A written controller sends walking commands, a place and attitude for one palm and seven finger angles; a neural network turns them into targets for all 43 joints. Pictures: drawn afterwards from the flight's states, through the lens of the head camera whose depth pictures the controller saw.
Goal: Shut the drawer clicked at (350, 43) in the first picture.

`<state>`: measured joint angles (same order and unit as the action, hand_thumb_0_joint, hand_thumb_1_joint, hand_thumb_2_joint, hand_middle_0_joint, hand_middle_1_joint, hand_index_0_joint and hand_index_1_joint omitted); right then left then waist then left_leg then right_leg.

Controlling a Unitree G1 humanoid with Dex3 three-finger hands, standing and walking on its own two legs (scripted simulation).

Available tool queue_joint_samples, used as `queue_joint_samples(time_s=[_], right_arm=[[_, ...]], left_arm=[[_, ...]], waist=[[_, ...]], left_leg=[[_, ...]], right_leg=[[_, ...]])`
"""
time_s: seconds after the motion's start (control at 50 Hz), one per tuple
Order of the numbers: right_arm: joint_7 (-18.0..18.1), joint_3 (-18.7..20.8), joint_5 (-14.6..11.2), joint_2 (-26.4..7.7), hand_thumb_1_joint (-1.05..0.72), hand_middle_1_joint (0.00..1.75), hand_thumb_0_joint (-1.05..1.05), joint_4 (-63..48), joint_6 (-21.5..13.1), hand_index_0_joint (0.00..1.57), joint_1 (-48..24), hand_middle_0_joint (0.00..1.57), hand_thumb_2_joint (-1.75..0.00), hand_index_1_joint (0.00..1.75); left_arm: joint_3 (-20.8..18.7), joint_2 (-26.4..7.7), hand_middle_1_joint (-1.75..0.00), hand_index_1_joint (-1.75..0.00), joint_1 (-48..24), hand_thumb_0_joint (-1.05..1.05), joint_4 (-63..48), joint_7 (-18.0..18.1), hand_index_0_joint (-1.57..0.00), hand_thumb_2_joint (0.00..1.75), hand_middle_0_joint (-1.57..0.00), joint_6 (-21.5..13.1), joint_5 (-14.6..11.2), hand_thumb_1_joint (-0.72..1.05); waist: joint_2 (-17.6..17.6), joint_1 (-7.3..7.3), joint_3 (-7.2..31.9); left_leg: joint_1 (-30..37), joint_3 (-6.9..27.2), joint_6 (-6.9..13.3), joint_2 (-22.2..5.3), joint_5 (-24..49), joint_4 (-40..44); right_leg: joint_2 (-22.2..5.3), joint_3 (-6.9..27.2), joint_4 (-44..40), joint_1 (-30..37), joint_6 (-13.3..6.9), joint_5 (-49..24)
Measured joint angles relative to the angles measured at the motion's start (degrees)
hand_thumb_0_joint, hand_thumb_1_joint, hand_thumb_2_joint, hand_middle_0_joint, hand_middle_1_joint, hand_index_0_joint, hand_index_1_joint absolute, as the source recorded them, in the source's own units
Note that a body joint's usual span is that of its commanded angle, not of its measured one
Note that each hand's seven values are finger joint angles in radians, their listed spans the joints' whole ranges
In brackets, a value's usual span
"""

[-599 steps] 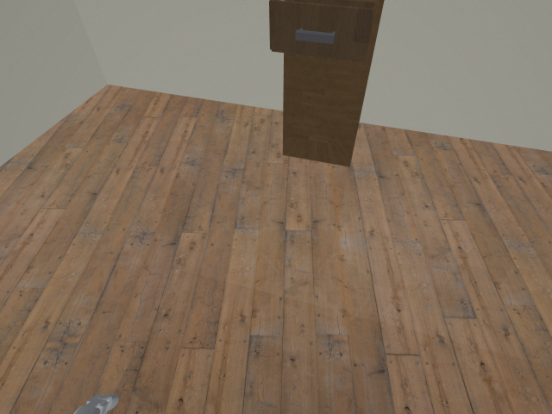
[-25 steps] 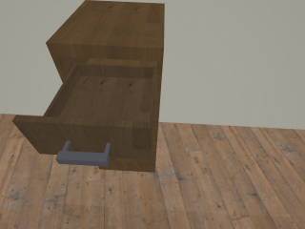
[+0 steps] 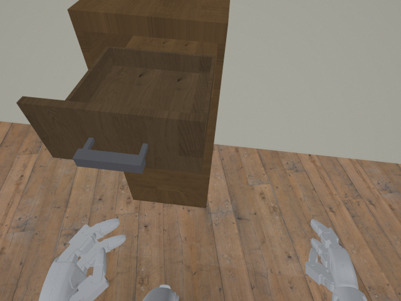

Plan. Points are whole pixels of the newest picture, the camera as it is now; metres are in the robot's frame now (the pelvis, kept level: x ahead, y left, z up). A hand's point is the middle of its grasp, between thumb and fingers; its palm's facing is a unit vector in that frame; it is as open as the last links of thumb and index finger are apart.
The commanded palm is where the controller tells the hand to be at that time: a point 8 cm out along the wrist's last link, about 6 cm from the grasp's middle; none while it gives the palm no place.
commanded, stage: raise the hand and make a fist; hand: left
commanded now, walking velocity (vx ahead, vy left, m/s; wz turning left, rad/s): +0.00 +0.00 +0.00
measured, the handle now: (113, 152) +0.36 +0.21 +0.10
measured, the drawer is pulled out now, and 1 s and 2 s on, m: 0.30 0.30 0.30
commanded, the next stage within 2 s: bring the fist close to the handle in 1.46 s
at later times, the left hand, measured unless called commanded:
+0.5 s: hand (94, 242) +0.18 +0.18 +0.11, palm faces +0.05 -1.00 -0.08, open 3.5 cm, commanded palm +0.14 +0.23 +0.13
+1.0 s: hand (74, 229) +0.17 +0.18 +0.18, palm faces +0.03 -0.99 -0.12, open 3.2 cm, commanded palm +0.13 +0.23 +0.20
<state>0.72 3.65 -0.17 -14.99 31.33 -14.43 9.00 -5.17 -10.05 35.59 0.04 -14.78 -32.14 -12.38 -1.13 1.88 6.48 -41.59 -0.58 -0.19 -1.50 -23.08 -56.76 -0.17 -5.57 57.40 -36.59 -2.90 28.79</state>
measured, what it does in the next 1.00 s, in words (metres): stands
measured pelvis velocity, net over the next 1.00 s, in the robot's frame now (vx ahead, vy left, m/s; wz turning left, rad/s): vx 0.03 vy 0.01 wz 0.01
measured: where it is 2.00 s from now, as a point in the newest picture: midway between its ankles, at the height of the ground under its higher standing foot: outside the picture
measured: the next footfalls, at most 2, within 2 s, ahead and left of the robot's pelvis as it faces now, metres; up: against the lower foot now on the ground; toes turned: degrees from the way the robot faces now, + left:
none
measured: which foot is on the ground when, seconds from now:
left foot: down 0.00-1.00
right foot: down 0.00-1.00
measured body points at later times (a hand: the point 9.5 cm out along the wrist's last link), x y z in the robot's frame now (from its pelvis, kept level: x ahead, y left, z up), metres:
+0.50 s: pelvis +0.02 +0.01 +0.02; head +0.02 -0.01 +0.47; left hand +0.17 +0.23 +0.12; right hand +0.17 -0.24 -0.06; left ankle +0.05 +0.12 -0.68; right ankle +0.00 -0.09 -0.68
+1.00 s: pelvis +0.03 +0.01 +0.04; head -0.01 -0.01 +0.49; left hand +0.17 +0.24 +0.19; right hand +0.24 -0.18 +0.00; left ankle +0.05 +0.12 -0.68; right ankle +0.00 -0.09 -0.68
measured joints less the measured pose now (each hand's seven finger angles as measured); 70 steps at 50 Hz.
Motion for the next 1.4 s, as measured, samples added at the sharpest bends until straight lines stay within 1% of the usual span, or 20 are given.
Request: queue_joint_samples(time_s=[0.06,0.1,0.14,0.22,0.26,0.3,0.36,0.42,0.5,0.58,0.66,0.74,0.82,0.94,1.04,1.12,1.2,1.28,1.34,1.4], right_arm=[[1.08,-1.12,-0.69,-0.03,-0.90,0.30,0.01,-0.34,0.29,0.20,-0.52,0.20,-0.90,0.29],[1.73,-2.55,-1.21,0.48,-0.90,0.30,0.01,-0.29,0.46,0.20,-0.51,0.20,-0.90,0.29],[2.28,-4.12,-1.73,1.27,-0.90,0.30,0.01,-0.29,0.68,0.20,0.10,0.20,-0.90,0.29],[2.93,-6.32,-2.38,3.03,-0.90,0.30,0.01,-0.44,1.44,0.21,3.11,0.20,-0.90,0.30],[3.22,-6.56,-2.42,3.81,-0.90,0.30,0.01,-0.13,2.01,0.21,4.81,0.20,-0.90,0.30],[3.41,-6.19,-2.47,4.27,-0.90,0.30,0.01,0.27,2.58,0.21,6.42,0.20,-0.90,0.30],[3.16,-4.87,-2.35,4.11,-0.90,0.30,0.02,1.15,2.76,0.21,8.36,0.20,-0.90,0.30],[2.41,-3.56,-2.13,3.00,-0.90,0.30,0.02,1.93,2.35,0.21,9.33,0.20,-0.90,0.30],[1.83,-2.60,-2.23,0.72,-0.90,0.30,0.02,2.03,0.54,0.20,8.71,0.20,-0.90,0.29],[2.29,-2.50,-2.45,-0.10,-0.90,0.30,0.02,1.46,-1.47,0.20,6.74,0.20,-0.90,0.29],[2.27,-3.05,-2.57,1.03,-0.90,0.30,0.02,0.45,-2.15,0.20,4.85,0.20,-0.90,0.29],[1.81,-4.18,-2.73,2.39,-0.90,0.30,0.02,-0.47,-2.02,0.20,3.84,0.20,-0.90,0.29],[1.81,-5.62,-3.04,3.10,-0.90,0.30,0.02,-1.10,-1.58,0.20,3.45,0.20,-0.90,0.29],[2.39,-7.24,-3.37,3.01,-0.90,0.30,0.01,-1.15,-2.07,0.20,3.29,0.20,-0.90,0.30],[2.50,-7.82,-3.57,2.15,-0.90,0.30,0.01,-0.11,-3.85,0.20,4.02,0.20,-0.90,0.30],[2.55,-7.95,-3.78,1.49,-0.90,0.30,0.02,1.04,-5.10,0.21,4.68,0.20,-0.90,0.30],[2.68,-7.78,-4.10,1.35,-0.90,0.30,0.02,1.66,-5.08,0.21,4.83,0.20,-0.90,0.30],[2.99,-7.44,-4.06,1.34,-0.90,0.30,0.02,1.69,-5.16,0.20,5.17,0.20,-0.90,0.30],[3.02,-7.12,-3.83,1.27,-0.90,0.30,0.02,1.92,-5.76,0.20,5.71,0.20,-0.90,0.30],[3.03,-6.81,-3.74,0.92,-0.90,0.30,0.02,2.50,-6.45,0.20,6.21,0.20,-0.90,0.30]], left_arm=[[-1.47,-0.29,-0.65,-0.64,-1.64,0.02,-4.25,2.05,-0.51,0.90,-0.54,-0.74,-1.75,0.90],[-1.84,-0.50,-0.70,-0.69,-4.72,0.02,-5.40,1.92,-0.55,0.90,-0.57,0.57,-2.86,0.90],[-1.13,-1.01,-0.74,-0.74,-7.97,0.01,-5.55,0.45,-0.60,0.90,-0.61,3.72,-3.11,0.90],[1.64,-2.54,-0.83,-0.83,-11.15,0.01,-5.58,-2.35,-0.68,0.90,-0.69,13.58,-1.98,0.90],[1.69,-2.76,-0.87,-0.87,-10.28,0.01,-6.30,-1.81,-0.72,0.90,-0.73,17.53,-1.98,0.90],[0.57,-2.29,-0.91,-0.91,-8.39,0.01,-7.78,0.29,-0.77,0.90,-0.77,19.78,-2.66,0.90],[-1.92,-1.24,-0.98,-0.98,-4.88,0.02,-11.04,4.14,-0.83,0.90,-0.83,19.83,-2.94,0.90],[-3.58,-1.12,-1.04,-1.04,-0.88,0.02,-14.49,6.00,-0.89,0.90,-0.89,17.70,-2.26,0.90],[-1.73,-1.11,-1.13,-1.13,3.12,0.01,-17.99,4.45,-0.96,0.90,-0.97,15.73,-1.87,0.90],[1.50,-1.33,-1.22,-1.22,3.67,0.01,-20.15,2.59,-1.05,0.90,-1.05,15.91,-1.37,0.90],[1.50,-1.85,-1.30,-1.30,2.63,0.02,-22.52,3.70,-1.13,0.90,-1.13,17.16,-0.80,0.90],[0.09,-1.41,-1.39,-1.39,2.37,0.02,-25.17,4.72,-1.21,0.90,-1.21,19.74,-1.30,0.90],[-0.52,-1.78,-1.47,-1.48,2.75,0.01,-27.10,3.65,-1.29,0.90,-1.29,23.50,-1.64,0.90],[-1.83,-3.70,-1.55,-1.56,2.56,0.01,-28.73,2.08,-1.36,0.90,-1.36,28.11,-2.47,0.90],[-3.59,-4.23,-1.58,-1.58,0.79,0.02,-30.76,2.20,-1.39,0.90,-1.39,29.18,-3.45,0.90],[-3.86,-3.95,-1.59,-1.59,-1.01,0.02,-31.97,1.75,-1.39,0.90,-1.40,30.19,-3.93,0.90],[-3.53,-3.51,-1.59,-1.60,-1.27,0.01,-31.00,1.13,-1.40,0.90,-1.40,32.51,-4.05,0.90],[-3.22,-3.90,-1.59,-1.60,-0.71,0.01,-29.93,1.72,-1.40,0.90,-1.40,34.35,-3.59,0.90],[-4.02,-4.45,-1.59,-1.60,0.12,0.01,-30.14,2.66,-1.40,0.90,-1.40,33.55,-3.44,0.90],[-5.43,-4.78,-1.59,-1.60,0.51,0.02,-30.37,2.97,-1.40,0.90,-1.40,31.50,-3.94,0.90]], waist=[[1.79,0.57,-0.32],[2.79,0.55,-0.63],[3.60,0.22,-0.92],[4.52,-1.27,-0.70],[4.48,-2.17,-0.38],[4.15,-2.78,-0.30],[3.57,-2.86,-0.40],[3.31,-2.44,-0.37],[4.08,-1.81,-1.08],[4.48,-1.09,-1.59],[4.12,-0.56,-1.11],[4.28,-0.08,0.01],[4.56,0.70,0.58],[4.83,1.51,-0.36],[5.19,1.73,-1.14],[5.57,1.61,-1.25],[5.67,1.08,-1.22],[5.28,0.70,-1.69],[4.97,0.67,-1.81],[5.10,0.85,-1.65]], left_leg=[[-1.73,1.79,-0.09,0.06,-0.59,-2.76],[-2.11,2.43,0.01,0.11,-0.51,-3.32],[-1.77,2.62,0.13,0.11,-0.14,-2.86],[0.98,1.59,0.16,-0.05,1.02,0.48],[3.18,0.53,0.18,-0.19,1.47,2.77],[5.41,-0.44,0.17,-0.28,1.75,4.84],[7.81,-1.22,0.27,-0.26,1.86,6.89],[8.66,-1.23,0.45,-0.01,1.70,7.56],[8.74,-0.58,0.90,0.45,1.33,7.19],[9.13,-0.39,1.31,0.84,1.31,7.37],[10.55,-0.59,1.41,1.07,1.50,8.46],[12.85,-0.66,1.42,1.18,1.59,9.85],[15.42,-0.63,1.44,1.21,1.86,11.42],[18.39,-0.19,1.26,1.11,2.89,13.66],[19.99,0.28,1.08,1.10,3.84,15.15],[21.19,0.27,0.95,1.12,4.56,16.42],[22.10,-0.15,0.72,0.97,5.29,17.77],[22.56,-0.26,0.38,0.75,5.83,18.60],[22.70,-0.08,0.05,0.51,5.95,18.78],[22.75,0.28,-0.24,0.28,5.80,18.58]], right_leg=[[0.06,-1.74,1.71,-0.58,-0.23,0.72],[0.13,-2.32,1.96,-0.62,-0.29,0.68],[0.24,-2.44,1.39,-0.20,-0.29,0.26],[0.44,-1.36,-1.60,1.89,0.00,-1.15],[0.55,-0.29,-3.46,3.45,0.20,-1.78],[0.64,0.68,-5.14,5.13,0.35,-2.25],[0.66,1.46,-6.97,7.15,0.52,-2.58],[0.46,1.47,-7.81,8.14,0.75,-2.48],[0.08,0.81,-8.28,8.95,1.21,-2.25],[-0.25,0.60,-8.83,9.64,1.58,-2.35],[-0.45,0.78,-9.75,10.94,1.68,-2.52],[-0.48,0.86,-11.33,13.30,1.79,-2.77],[-0.41,0.85,-13.20,15.98,1.86,-3.23],[-0.13,0.43,-15.98,19.28,1.71,-4.45],[0.00,-0.04,-17.69,21.11,1.53,-5.38],[0.02,-0.03,-18.68,22.15,1.43,-5.95],[0.15,0.41,-19.32,22.53,1.22,-6.46],[0.37,0.53,-19.58,22.64,0.86,-6.72],[0.64,0.37,-19.70,22.78,0.53,-6.74],[0.92,0.05,-19.79,23.05,0.26,-6.64]])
